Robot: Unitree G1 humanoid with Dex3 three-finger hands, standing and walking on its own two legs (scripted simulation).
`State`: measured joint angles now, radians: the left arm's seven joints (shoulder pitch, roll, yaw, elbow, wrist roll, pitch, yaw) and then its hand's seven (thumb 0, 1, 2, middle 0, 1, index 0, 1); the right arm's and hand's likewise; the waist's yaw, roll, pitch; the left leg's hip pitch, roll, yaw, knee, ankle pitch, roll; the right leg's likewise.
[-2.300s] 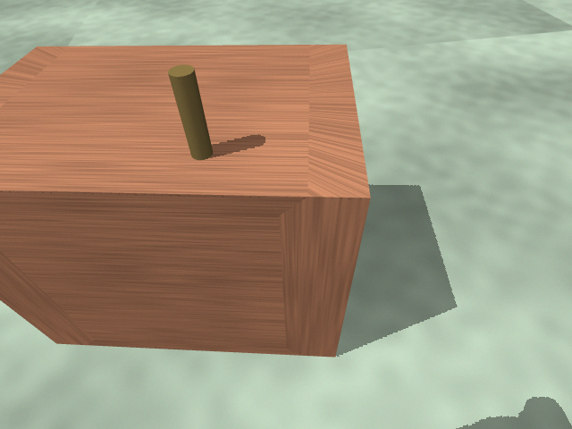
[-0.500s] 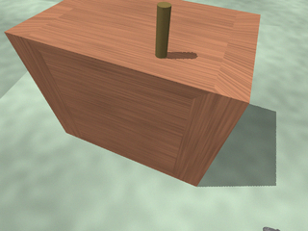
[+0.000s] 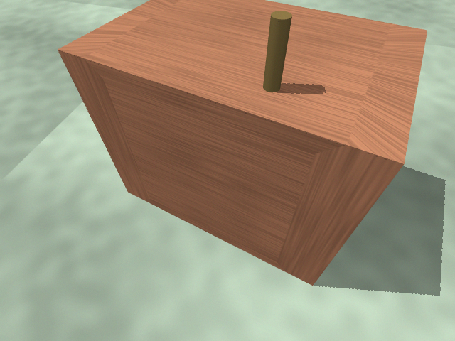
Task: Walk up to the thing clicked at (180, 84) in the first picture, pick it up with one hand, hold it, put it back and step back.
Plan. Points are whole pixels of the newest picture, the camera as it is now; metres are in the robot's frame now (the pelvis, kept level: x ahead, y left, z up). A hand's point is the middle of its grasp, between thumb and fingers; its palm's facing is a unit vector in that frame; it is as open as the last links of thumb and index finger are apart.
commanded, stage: walk up
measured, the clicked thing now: (276, 55) +0.72 -0.08 +0.13
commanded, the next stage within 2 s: stand in 1.18 s
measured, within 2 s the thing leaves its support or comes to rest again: neither
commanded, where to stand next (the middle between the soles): +0.08 -0.02 m, yaw -1 degrees
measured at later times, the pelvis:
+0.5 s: pelvis +0.00 -0.01 +0.02, yaw +1 degrees
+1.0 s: pelvis +0.01 -0.02 +0.02, yaw +2 degrees
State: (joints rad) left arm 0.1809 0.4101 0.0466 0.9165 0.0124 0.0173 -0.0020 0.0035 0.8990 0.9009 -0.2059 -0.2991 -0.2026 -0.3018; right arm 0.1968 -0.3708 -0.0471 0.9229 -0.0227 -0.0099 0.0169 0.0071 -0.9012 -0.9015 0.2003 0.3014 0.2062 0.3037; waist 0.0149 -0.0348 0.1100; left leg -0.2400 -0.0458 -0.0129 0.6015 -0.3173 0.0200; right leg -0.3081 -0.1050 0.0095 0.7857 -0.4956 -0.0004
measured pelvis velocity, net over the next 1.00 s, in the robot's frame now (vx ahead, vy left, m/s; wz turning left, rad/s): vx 0.01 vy -0.02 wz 0.03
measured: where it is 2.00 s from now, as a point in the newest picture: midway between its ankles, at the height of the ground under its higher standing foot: outside the picture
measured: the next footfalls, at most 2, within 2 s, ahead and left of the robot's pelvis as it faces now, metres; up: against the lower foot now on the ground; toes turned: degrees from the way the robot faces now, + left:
none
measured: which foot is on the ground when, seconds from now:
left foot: down 0.00-1.00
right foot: down 0.00-1.00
